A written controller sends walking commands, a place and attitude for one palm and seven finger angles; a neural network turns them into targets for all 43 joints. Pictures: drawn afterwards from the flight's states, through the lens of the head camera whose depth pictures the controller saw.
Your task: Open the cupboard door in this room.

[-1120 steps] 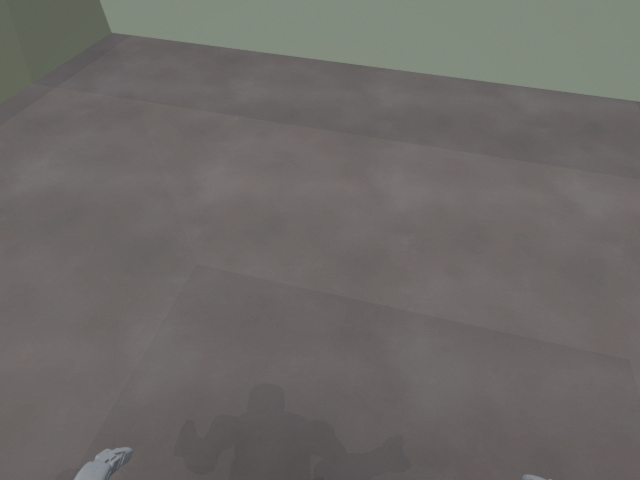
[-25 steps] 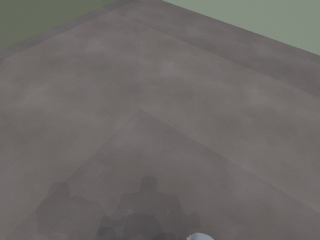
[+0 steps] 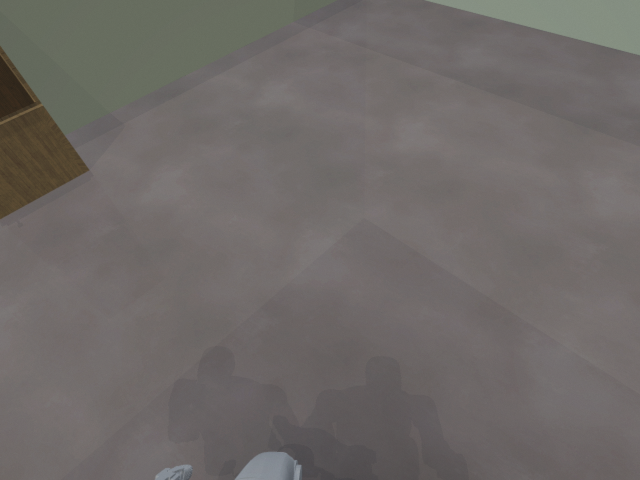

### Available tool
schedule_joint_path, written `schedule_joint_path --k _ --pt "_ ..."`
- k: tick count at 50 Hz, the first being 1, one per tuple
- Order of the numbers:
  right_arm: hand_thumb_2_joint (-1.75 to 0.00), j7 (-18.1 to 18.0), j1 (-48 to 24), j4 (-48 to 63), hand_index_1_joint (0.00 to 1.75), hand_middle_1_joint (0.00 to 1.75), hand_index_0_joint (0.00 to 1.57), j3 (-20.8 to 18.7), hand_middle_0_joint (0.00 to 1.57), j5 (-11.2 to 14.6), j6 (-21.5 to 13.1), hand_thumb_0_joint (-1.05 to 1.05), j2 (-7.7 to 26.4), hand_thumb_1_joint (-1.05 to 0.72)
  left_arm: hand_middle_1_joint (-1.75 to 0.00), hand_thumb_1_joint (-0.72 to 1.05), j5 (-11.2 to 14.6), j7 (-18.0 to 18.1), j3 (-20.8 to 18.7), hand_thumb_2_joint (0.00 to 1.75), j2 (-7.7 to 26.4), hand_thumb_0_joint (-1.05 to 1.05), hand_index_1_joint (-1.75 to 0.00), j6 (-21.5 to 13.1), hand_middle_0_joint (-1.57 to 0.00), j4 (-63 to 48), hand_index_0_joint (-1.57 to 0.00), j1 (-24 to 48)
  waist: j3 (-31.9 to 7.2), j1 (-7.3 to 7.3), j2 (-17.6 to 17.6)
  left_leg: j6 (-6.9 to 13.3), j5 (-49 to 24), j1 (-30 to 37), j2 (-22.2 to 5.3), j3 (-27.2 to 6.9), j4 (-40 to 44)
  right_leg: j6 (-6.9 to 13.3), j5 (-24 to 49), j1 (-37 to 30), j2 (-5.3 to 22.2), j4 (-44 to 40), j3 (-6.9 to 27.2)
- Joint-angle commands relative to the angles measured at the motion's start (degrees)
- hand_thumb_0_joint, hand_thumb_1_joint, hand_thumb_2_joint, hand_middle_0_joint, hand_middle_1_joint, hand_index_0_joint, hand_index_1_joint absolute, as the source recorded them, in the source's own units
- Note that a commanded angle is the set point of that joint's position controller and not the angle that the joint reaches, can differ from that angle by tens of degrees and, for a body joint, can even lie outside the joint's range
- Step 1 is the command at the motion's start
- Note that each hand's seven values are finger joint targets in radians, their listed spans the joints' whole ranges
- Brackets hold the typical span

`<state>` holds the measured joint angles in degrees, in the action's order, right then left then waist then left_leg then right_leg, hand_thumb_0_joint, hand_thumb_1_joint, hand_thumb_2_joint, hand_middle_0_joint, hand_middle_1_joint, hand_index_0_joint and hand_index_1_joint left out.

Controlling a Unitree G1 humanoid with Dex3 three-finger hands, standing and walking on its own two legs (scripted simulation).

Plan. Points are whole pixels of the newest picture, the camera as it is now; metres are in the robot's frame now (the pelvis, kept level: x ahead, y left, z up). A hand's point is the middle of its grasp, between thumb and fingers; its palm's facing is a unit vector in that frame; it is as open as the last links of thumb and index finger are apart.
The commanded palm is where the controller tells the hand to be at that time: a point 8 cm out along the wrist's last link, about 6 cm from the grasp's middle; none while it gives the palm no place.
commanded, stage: turn or walk to find it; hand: left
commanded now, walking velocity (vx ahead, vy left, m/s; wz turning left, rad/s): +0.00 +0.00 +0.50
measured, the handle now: out of the picture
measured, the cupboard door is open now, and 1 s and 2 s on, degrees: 0 0 0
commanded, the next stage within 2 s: none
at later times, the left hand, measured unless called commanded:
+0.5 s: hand out of the picture -0.01 +0.28 -0.17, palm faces +0.29 -0.92 -0.25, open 7.4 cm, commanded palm none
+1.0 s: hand out of the picture -0.06 +0.19 -0.15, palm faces +0.52 -0.81 -0.25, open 7.4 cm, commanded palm none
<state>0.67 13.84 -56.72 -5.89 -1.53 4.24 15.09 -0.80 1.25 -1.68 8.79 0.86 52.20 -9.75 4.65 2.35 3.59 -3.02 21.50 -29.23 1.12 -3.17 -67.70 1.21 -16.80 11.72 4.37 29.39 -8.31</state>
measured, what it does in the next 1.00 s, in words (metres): steps on the spot, turning left: left foot, then right foot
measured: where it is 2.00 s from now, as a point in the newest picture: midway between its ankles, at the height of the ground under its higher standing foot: (237, 429)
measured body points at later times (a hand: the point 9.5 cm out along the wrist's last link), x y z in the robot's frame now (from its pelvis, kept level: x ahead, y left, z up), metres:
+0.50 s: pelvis -0.02 +0.05 +0.00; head +0.01 +0.08 +0.45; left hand -0.03 +0.33 -0.15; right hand +0.14 -0.16 -0.13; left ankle -0.03 +0.15 -0.74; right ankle +0.00 -0.10 -0.66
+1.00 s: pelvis +0.04 +0.03 +0.01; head +0.06 +0.01 +0.46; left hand -0.09 +0.24 -0.13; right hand +0.20 -0.18 -0.15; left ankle +0.00 +0.20 -0.63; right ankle +0.03 -0.09 -0.74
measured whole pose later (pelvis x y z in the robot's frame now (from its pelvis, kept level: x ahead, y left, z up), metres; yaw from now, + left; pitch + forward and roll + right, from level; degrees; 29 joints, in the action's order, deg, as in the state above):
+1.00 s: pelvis +0.04 +0.03 +0.01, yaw +30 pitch -1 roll +2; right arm 2.2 15.4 -56.8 -5.8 -2.0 2.9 14.5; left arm -1.3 0.5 -2.2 8.7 -2.4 58.2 -21.5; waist 1.5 0.5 2.1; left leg -2.0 10.5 -36.5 -3.1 -0.9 -68.3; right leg -0.8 -17.1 1.8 5.5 20.4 -12.1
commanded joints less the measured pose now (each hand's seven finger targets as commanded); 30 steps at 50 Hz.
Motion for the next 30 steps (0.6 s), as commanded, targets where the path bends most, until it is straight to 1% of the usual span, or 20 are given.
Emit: schedule_joint_path --k 1,5,7,8,9,10,11,12,13,14,15,16,17,18,19,21,22,26,28,30 --pt "-0.90 0.33 -1.90 3.86 0.30 0.30 0.20 -0.02 0.20 0.28 -0.87 0.00 2.57 -0.90 -0.30 0.90 -0.32 0.78 -3.13 0.90 11.55 0.00 -0.30 -1.87 -0.20 -3.21 -0.20 -2.80 -3.34 -2.61 -13.36 -1.69 -0.14 -4.11 -2.98 1.02 0.40 5.02 20.92 -5.92 14.43 -10.37 7.70" --pt "-0.90 0.29 -6.10 5.14 0.30 0.30 0.20 0.75 0.20 0.62 -1.24 0.00 1.70 -0.90 -0.30 0.90 -0.86 0.68 -3.77 0.90 13.37 0.00 -0.30 -1.44 -0.20 -1.98 -0.20 -5.11 -3.25 -4.30 -13.77 -1.69 4.34 -0.41 -3.69 4.01 12.43 6.35 24.98 -7.24 16.27 -8.45 5.81" --pt "-0.90 0.30 -7.49 5.50 0.30 0.30 0.20 1.27 0.20 0.82 -1.71 0.00 1.27 -0.90 -0.30 0.90 -1.02 0.48 -4.02 0.90 14.71 0.00 -0.30 -1.11 -0.20 -1.38 -0.20 -6.50 -4.29 -5.31 -15.46 -1.25 5.21 2.20 -2.98 6.16 18.75 6.55 28.65 -8.33 16.16 -6.40 4.85" --pt "-0.90 0.22 -7.29 5.72 0.30 0.30 0.20 1.35 0.20 0.97 -1.89 0.00 1.29 -0.90 -0.30 0.90 -0.99 0.42 -4.23 0.90 15.22 0.00 -0.30 -1.00 -0.20 -1.22 -0.20 -6.61 -4.88 -5.33 -15.85 -0.86 5.09 3.73 -2.88 6.84 20.98 6.73 28.98 -8.26 16.82 -5.59 4.53" --pt "-0.90 0.16 -7.00 5.67 0.30 0.30 0.20 1.51 0.20 1.04 -2.21 0.00 1.38 -0.90 -0.30 0.90 -1.02 0.38 -4.46 0.90 15.60 0.00 -0.30 -0.91 -0.20 -1.05 -0.20 -6.42 -5.67 -5.20 -16.30 -0.54 4.79 5.27 -2.71 7.46 24.19 6.54 30.08 -8.69 16.99 -4.23 4.21" --pt "-0.90 0.08 -6.02 5.55 0.30 0.30 0.20 1.50 0.20 1.14 -2.50 0.00 1.52 -0.90 -0.30 0.90 -0.98 0.34 -4.50 0.90 15.63 0.00 -0.30 -0.78 -0.20 -0.75 -0.20 -5.97 -6.29 -4.59 -16.50 -0.29 2.93 7.87 -2.61 7.91 29.02 5.63 30.05 -8.37 16.97 -2.18 3.73" --pt "-0.90 0.05 -4.12 5.26 0.30 0.30 0.20 1.35 0.20 1.01 -2.79 0.00 1.90 -0.90 -0.30 0.90 -0.76 0.26 -4.60 0.90 15.72 0.00 -0.30 -0.63 -0.20 -0.78 -0.20 -5.40 -7.44 -3.36 -14.95 0.00 -2.28 11.80 -2.05 8.84 34.67 3.81 28.55 -7.21 16.25 0.50 1.68" --pt "-0.90 0.15 -1.29 4.57 0.30 0.30 0.20 1.10 0.20 0.91 -3.24 0.00 3.33 -0.90 -0.30 0.90 -0.25 0.20 -4.61 0.90 15.49 0.00 -0.30 -0.31 -0.20 -0.99 -0.20 -4.41 -9.05 -1.44 -11.40 0.55 -10.72 18.90 -2.55 8.18 42.60 1.13 24.08 -3.33 15.00 5.58 -0.82" --pt "-0.90 0.04 1.18 4.19 0.30 0.30 0.20 0.03 0.20 0.65 -3.87 0.00 7.97 -0.90 -0.30 0.90 0.19 -0.01 -4.18 0.90 13.03 0.00 -0.30 0.11 -0.20 -1.82 -0.20 -5.44 -11.50 -0.10 0.38 3.55 -21.98 28.94 -9.71 -1.98 46.27 -2.50 11.00 6.66 10.29 15.63 -3.10" --pt "-0.90 -0.39 4.19 3.84 0.30 0.30 0.20 -1.43 0.20 0.53 -3.91 0.00 13.50 -0.90 -0.30 0.90 0.37 -0.31 -2.81 0.90 8.89 0.00 -0.30 0.38 -0.20 -3.89 -0.20 -3.24 -10.76 1.76 15.32 10.58 -44.56 33.20 -23.34 -19.28 47.20 -6.30 -21.14 21.08 2.99 26.55 -2.21" --pt "-0.90 -0.61 6.43 2.73 0.30 0.30 0.20 -1.38 0.20 0.73 -3.21 0.00 14.25 -0.90 -0.30 0.90 -0.07 0.07 -2.43 0.90 9.95 0.00 -0.30 1.05 -0.20 -4.54 -0.20 0.33 -9.83 2.78 9.26 13.82 -44.31 29.09 -25.64 -16.40 46.50 -5.41 -22.06 19.48 3.56 32.06 2.84" --pt "-0.90 -0.99 4.27 2.99 0.30 0.30 0.20 -0.82 0.20 0.39 -3.39 0.00 12.38 -0.90 -0.30 0.90 -0.13 0.11 -2.67 0.90 9.51 0.00 -0.30 1.32 -0.20 -4.18 -0.20 0.94 -8.52 2.01 9.07 14.38 -36.20 25.89 -23.18 -14.99 47.89 -5.19 -19.72 19.57 4.00 33.89 4.63" --pt "-0.90 -1.55 0.95 3.87 0.30 0.30 0.20 -0.77 0.20 0.18 -3.39 0.00 11.28 -0.90 -0.30 0.90 -0.04 -0.05 -3.09 0.90 9.64 0.00 -0.30 1.41 -0.20 -3.40 -0.20 1.86 -6.15 1.32 11.54 14.09 -31.34 23.64 -20.58 -15.01 48.26 -5.40 -16.45 21.33 3.86 35.34 5.77" --pt "-0.90 -1.70 -2.15 4.78 0.30 0.30 0.20 -0.15 0.20 0.09 -3.27 0.00 9.87 -0.90 -0.30 0.90 0.02 -0.38 -3.24 0.90 10.68 0.00 -0.30 1.42 -0.20 -2.62 -0.20 2.53 -3.41 0.43 10.03 13.28 -28.45 19.83 -18.25 -13.27 48.68 -5.37 -12.88 20.40 3.77 35.65 6.85" --pt "-0.90 -1.70 -4.37 5.41 0.30 0.30 0.20 0.40 0.20 0.02 -3.40 0.00 8.93 -0.90 -0.30 0.90 -0.05 -0.64 -3.26 0.90 10.58 0.00 -0.30 1.40 -0.20 -2.06 -0.20 0.97 -2.95 -1.11 8.17 12.43 -28.65 19.35 -16.34 -11.33 48.56 -5.44 -10.18 19.69 3.24 35.40 6.89" --pt "-0.90 -1.71 -4.57 5.87 0.30 0.30 0.20 0.50 0.20 0.26 -3.92 0.00 8.70 -0.90 -0.30 0.90 -0.14 -1.00 -3.10 0.90 10.21 0.00 -0.30 1.09 -0.20 -1.12 -0.20 -1.18 -5.94 -1.88 4.93 11.76 -30.90 22.21 -14.58 -9.31 47.74 -5.97 -7.46 19.23 2.19 34.67 6.50" --pt "-0.90 -1.66 -3.81 5.93 0.30 0.30 0.20 0.35 0.20 0.37 -4.00 0.00 8.63 -0.90 -0.30 0.90 -0.11 -0.93 -3.03 0.90 10.28 0.00 -0.30 1.03 -0.20 -1.24 -0.20 -1.12 -7.01 -1.66 3.25 11.81 -31.80 23.62 -14.22 -9.18 47.51 -6.13 -6.83 19.13 1.75 33.82 6.67" --pt "-0.90 -1.50 -1.14 5.56 0.30 0.30 0.20 0.01 0.20 0.28 -3.87 0.00 8.77 -0.90 -0.30 0.90 0.03 -0.59 -2.69 0.90 9.83 0.00 -0.30 0.90 -0.20 -2.67 -0.20 1.78 -7.22 -0.42 2.64 12.90 -32.72 24.90 -14.68 -12.37 47.38 -6.59 -7.51 19.10 0.96 29.15 7.44" --pt "-0.90 -1.27 -0.70 5.54 0.30 0.30 0.20 -0.17 0.20 0.07 -3.77 0.00 8.87 -0.90 -0.30 0.90 0.10 -0.72 -2.55 0.90 9.22 0.00 -0.30 0.75 -0.20 -3.24 -0.20 2.33 -7.58 -0.19 3.89 13.17 -23.92 24.43 -14.52 -14.41 48.28 -6.60 -8.28 17.93 0.51 25.22 7.24" --pt "-0.90 -1.04 -0.55 5.81 0.30 0.30 0.20 -0.30 0.20 -0.10 -3.70 0.00 9.04 -0.90 -0.30 0.90 -0.08 -1.23 -2.47 0.90 9.36 0.00 -0.30 0.45 -0.20 -3.90 -0.20 3.28 -6.65 0.06 5.21 13.24 -9.46 21.55 -14.12 -17.27 50.33 -6.18 -9.32 15.52 -0.14 20.10 6.53"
